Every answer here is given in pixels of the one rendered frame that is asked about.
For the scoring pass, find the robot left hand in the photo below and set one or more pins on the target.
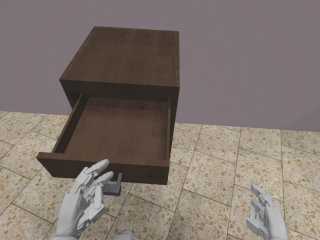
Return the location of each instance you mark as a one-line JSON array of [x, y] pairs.
[[76, 202]]

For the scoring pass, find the handle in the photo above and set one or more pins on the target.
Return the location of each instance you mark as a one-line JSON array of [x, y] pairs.
[[113, 189]]

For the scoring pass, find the robot right hand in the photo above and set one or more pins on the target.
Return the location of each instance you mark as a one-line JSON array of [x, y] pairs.
[[271, 223]]

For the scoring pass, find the drawer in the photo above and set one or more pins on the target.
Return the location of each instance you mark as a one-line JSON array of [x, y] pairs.
[[132, 132]]

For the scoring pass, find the robot left shin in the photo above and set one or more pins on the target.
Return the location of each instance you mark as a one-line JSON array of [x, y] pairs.
[[126, 232]]

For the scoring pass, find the cabinet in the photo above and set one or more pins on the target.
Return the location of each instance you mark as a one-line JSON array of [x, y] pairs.
[[126, 62]]

